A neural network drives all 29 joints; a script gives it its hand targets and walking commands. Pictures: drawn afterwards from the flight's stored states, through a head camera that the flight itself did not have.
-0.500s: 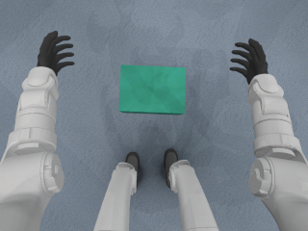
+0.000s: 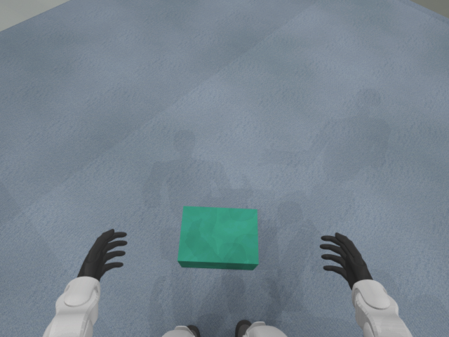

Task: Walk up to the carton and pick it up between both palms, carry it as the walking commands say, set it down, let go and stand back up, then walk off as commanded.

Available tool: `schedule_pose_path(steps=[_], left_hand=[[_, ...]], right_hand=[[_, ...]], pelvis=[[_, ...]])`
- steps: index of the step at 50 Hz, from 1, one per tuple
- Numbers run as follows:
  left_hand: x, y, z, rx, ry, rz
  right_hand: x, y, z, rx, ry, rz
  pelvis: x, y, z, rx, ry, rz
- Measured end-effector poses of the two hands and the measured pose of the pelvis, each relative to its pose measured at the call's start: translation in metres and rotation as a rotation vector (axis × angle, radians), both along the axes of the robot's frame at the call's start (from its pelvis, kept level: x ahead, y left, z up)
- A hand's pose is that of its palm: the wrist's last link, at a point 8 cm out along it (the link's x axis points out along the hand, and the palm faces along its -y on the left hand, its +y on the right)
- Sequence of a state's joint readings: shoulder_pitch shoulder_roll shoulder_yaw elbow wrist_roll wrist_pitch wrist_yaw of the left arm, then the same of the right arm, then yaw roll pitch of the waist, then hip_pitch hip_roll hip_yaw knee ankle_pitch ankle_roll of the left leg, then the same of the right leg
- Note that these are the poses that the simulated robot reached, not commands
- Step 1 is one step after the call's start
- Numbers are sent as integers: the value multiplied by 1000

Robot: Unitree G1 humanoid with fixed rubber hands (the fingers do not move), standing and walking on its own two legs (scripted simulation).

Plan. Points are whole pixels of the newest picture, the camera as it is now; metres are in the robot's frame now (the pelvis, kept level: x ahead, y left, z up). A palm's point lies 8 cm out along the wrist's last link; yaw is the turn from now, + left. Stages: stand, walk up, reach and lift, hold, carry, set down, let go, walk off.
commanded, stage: let go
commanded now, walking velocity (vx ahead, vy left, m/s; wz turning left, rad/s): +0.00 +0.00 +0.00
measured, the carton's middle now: (218, 238) +0.43 -0.01 -0.68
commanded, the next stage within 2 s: stand in 0.62 s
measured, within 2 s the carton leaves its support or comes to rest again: neither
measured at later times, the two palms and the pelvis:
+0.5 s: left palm (73, 325) +0.16 +0.24 -0.05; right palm (364, 314) +0.16 -0.23 -0.05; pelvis -0.01 +0.01 +0.01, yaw +0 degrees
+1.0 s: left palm (40, 327) +0.15 +0.29 -0.06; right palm (401, 321) +0.15 -0.29 -0.07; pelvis +0.02 +0.00 +0.01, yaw -1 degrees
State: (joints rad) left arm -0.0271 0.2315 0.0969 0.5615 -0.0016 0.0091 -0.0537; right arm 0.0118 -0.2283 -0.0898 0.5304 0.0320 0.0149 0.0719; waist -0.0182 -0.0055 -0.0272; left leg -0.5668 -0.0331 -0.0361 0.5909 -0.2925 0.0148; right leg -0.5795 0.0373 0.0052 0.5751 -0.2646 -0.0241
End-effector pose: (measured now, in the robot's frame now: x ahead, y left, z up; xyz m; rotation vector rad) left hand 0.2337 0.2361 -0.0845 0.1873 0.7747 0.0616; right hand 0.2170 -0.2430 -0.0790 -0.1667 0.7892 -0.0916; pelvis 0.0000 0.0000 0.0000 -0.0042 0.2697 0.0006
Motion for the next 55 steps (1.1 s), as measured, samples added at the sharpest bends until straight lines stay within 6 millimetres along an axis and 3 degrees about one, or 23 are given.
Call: schedule_pose_path(steps=[7, 14, 31, 43, 55], left_hand=[[-49, 0, 21, -1, 12, -3], [-72, 5, 32, -6, 18, 4], [-82, -2, 31, -2, 36, 5], [-88, 54, 23, 188, 113, 57], [-79, 55, 17, 199, 149, 55]], right_hand=[[-48, 9, 18, 8, 13, 5], [-63, 13, 24, 12, 20, 16], [-64, 13, 25, 6, 33, -1], [-74, -45, 15, -185, 107, -38], [-73, -51, 8, -200, 156, -43]], pelvis=[[4, 3, 13, -1, -167, -1], [0, 6, 15, -1, -298, -6], [-3, 4, 12, 1, -389, -14], [12, 2, 14, 0, -288, -14], [21, 1, 15, 0, -284, -14]])
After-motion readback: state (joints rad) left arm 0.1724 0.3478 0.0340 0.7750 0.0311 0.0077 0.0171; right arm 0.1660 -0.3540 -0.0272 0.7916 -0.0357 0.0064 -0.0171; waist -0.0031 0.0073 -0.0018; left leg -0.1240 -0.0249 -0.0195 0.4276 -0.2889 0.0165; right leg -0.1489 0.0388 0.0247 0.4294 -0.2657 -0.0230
